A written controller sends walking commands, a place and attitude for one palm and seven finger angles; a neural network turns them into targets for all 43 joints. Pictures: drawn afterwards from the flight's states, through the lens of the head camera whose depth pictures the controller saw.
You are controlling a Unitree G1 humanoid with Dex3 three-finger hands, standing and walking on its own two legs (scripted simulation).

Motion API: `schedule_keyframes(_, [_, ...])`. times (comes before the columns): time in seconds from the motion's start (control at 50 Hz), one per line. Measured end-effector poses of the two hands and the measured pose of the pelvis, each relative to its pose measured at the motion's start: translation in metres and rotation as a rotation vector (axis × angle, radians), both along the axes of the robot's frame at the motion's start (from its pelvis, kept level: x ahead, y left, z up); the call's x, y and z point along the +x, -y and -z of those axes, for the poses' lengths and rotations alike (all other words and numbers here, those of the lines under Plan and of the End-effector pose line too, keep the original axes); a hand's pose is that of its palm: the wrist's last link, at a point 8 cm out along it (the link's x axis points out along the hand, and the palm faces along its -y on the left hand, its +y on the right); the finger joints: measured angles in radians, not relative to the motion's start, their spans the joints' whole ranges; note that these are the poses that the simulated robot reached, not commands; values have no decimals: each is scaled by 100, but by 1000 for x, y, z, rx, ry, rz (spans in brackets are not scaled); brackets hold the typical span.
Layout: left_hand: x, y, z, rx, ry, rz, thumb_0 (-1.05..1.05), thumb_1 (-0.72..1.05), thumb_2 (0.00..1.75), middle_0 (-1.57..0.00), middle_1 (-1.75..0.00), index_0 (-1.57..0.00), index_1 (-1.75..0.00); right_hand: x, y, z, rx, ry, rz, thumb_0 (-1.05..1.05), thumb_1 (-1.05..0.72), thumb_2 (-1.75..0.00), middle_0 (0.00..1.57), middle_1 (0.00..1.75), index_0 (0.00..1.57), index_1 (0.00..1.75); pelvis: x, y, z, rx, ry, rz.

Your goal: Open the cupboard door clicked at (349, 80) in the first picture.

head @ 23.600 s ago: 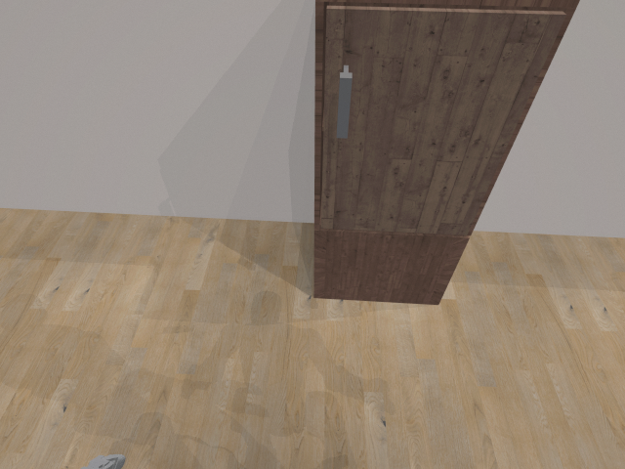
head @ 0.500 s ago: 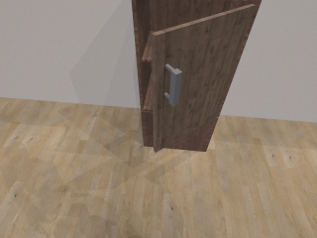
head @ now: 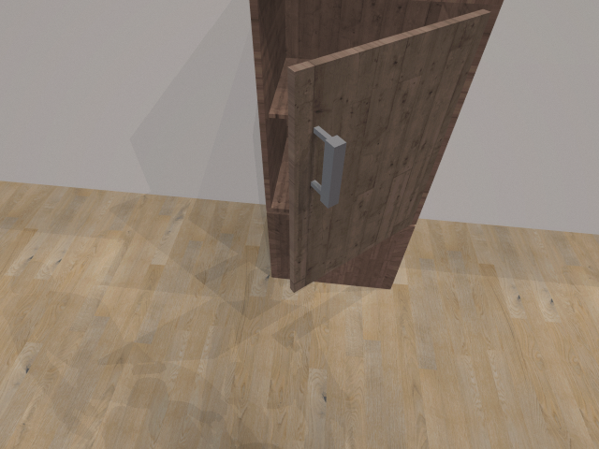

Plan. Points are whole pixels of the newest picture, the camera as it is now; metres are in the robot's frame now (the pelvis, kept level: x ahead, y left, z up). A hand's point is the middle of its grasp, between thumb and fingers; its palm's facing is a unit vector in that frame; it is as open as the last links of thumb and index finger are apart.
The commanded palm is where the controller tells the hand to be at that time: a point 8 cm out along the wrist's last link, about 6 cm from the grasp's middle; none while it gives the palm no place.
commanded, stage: walk to a spot facing it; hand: left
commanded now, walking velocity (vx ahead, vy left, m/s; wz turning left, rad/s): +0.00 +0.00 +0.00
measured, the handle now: (324, 167) +0.54 -0.01 +0.07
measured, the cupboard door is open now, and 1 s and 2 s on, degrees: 40 40 40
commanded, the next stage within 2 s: none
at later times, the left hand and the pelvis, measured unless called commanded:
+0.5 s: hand out of the picture +0.05 +0.18 -0.17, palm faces -0.13 -0.96 -0.27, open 7.4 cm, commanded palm none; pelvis -0.02 -0.02 -0.01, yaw -13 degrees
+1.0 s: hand out of the picture +0.12 +0.14 -0.17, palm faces -0.39 -0.89 -0.23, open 7.4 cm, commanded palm none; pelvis +0.00 -0.02 +0.00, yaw -29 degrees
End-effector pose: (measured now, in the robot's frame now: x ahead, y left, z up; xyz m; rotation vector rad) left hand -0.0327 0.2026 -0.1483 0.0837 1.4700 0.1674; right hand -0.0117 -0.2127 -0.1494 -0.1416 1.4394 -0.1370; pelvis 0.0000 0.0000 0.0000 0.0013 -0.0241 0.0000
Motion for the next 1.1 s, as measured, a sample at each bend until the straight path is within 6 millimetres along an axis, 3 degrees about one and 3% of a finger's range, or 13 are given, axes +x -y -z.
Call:
schedule_keyframes(0.28, [22, -13, 5, 11, -14, 54, 0, 91, 90, -20, -30, -20, -30, 2, 11, 2, -42, 30, 92, 1, -91, -90, 20, 30, 20, 30, 0, 0, 6, -5, -11, 83])
schedule_keyframes(0.44, [65, -27, -2, 78, 41, 169, 0, 91, 90, -20, -30, -19, -30, -7, 34, 9, -59, 96, 164, 1, -91, -90, 20, 30, 20, 30, -12, 9, 12, 24, -23, 189])
schedule_keyframes(0.56, [104, -12, -10, 132, 155, 266, 0, 91, 90, -19, -29, -19, -30, -20, 64, 22, -44, 112, 225, 1, -91, -90, 20, 30, 20, 30, -22, 30, 19, 25, -19, 248])
schedule_keyframes(0.78, [132, 21, -24, 102, 156, 396, 0, 90, 90, -20, -30, -20, -30, -1, 99, -9, -96, 224, 331, 1, -91, -90, 19, 30, 20, 30, -20, 41, 0, 50, -35, 378])
schedule_keyframes(0.88, [146, 25, -19, 73, 151, 439, 0, 90, 90, -20, -30, -20, -30, 10, 99, -17, -123, 259, 359, 1, -91, -90, 19, 30, 20, 30, -13, 35, -1, 46, -46, 431])
schedule_keyframes(1.0, [171, 13, -6, 51, 131, 494, 0, 90, 90, -20, -30, -20, -30, 19, 83, -25, -161, 305, 406, 1, -91, -90, 19, 30, 20, 30, 1, 18, 4, 36, -62, 502])
schedule_keyframes(1.1, [209, 7, 6, 35, 152, 563, 1, 90, 90, -20, -30, -20, -30, -2, 60, -24, -192, 274, 428, 1, -91, -90, 20, 30, 20, 30, 10, 7, 11, 12, -58, 562])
